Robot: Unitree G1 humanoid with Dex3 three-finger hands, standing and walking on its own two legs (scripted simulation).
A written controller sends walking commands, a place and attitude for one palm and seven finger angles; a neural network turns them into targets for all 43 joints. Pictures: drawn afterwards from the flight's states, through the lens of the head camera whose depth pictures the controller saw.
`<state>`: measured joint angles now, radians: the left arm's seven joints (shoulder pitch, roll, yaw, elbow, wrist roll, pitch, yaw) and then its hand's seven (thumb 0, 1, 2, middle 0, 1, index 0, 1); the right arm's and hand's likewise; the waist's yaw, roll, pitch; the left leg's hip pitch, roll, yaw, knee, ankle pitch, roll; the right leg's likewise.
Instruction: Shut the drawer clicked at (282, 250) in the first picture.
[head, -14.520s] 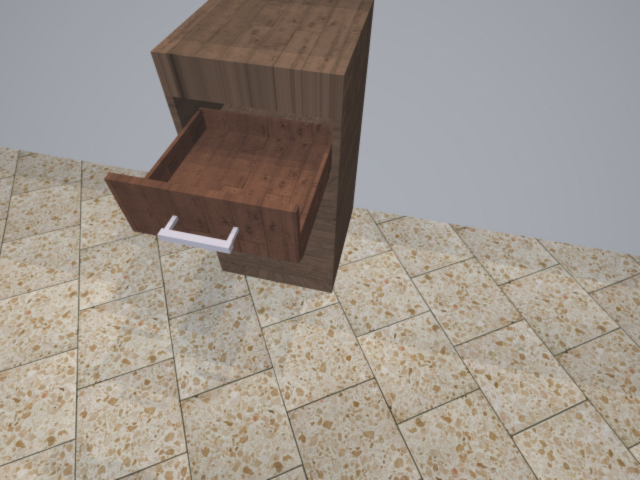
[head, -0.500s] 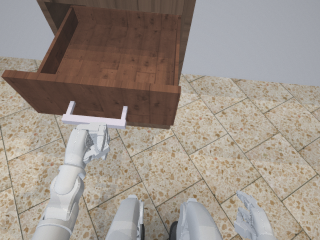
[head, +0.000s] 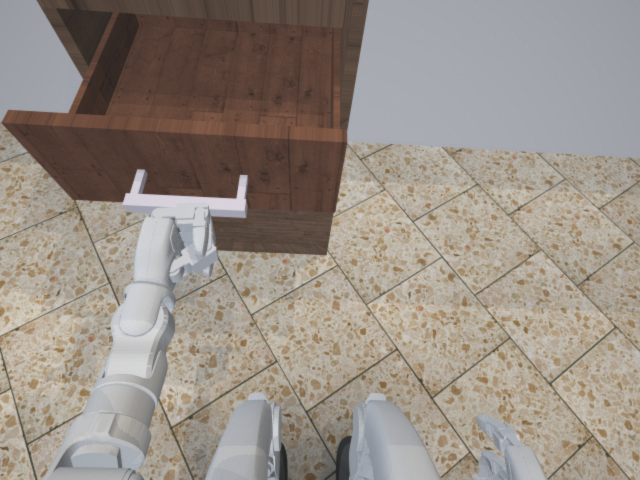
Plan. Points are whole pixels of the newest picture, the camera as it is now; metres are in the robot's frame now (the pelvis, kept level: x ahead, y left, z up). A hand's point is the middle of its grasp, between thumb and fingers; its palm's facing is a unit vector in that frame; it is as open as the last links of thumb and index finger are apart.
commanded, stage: push the drawer shut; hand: left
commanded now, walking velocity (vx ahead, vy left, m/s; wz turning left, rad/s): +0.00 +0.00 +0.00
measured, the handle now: (189, 193) +0.46 +0.17 +0.02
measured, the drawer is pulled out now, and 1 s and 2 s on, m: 0.20 0.08 0.00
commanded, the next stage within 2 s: pull the fist back off the drawer in 1.86 s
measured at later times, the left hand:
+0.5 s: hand (218, 204) +0.45 +0.14 +0.01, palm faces -0.04 -1.00 -0.06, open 3.2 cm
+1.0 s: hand (223, 169) +0.51 +0.14 +0.01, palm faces -0.04 -1.00 -0.06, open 3.3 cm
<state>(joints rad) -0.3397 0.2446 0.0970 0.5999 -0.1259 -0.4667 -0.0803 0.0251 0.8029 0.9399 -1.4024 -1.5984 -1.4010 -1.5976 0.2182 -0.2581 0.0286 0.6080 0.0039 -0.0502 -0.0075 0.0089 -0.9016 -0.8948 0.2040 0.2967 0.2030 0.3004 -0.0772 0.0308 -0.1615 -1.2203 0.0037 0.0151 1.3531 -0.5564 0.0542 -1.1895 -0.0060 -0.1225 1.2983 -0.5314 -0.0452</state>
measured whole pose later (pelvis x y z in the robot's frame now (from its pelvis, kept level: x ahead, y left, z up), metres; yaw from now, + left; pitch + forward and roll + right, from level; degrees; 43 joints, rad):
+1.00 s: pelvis +0.00 +0.00 -0.01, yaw -2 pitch +29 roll -4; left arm -0.86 0.42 0.31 1.13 -0.05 -0.53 -0.13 0.06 0.78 0.93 -1.40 -1.60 -1.40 -1.60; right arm 0.28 -0.26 0.05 0.64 -0.03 0.02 0.02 0.00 -0.90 -0.89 0.20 0.30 0.20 0.30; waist -0.18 0.04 -0.15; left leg -1.35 0.03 0.01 1.40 -0.56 0.05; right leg -1.32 0.02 -0.13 1.33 -0.52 -0.05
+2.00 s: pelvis -0.02 +0.00 -0.04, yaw -4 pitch +35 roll -8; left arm -1.28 0.69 0.34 1.32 0.08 -0.37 -0.13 0.03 0.63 0.97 -1.40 -1.60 -1.44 -1.60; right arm 0.35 -0.25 0.11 0.63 -0.07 0.02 0.03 0.00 -0.90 -0.89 0.21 0.30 0.20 0.30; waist -0.32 0.04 -0.12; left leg -1.57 0.04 -0.04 1.50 -0.55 0.06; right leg -1.50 0.03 -0.18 1.38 -0.49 -0.05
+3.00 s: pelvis +0.05 +0.01 +0.04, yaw -3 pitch +28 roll -4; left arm -0.50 0.35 0.28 0.59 -0.14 -0.28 -0.14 0.02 0.90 0.89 -1.40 -1.60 -1.40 -1.60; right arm 0.32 -0.24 0.03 0.54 0.02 0.09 0.07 0.00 -0.91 -0.89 0.20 0.30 0.20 0.30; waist -0.13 0.05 -0.14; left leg -1.09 0.03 0.03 1.16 -0.55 0.06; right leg -1.07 0.05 -0.08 1.07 -0.49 -0.03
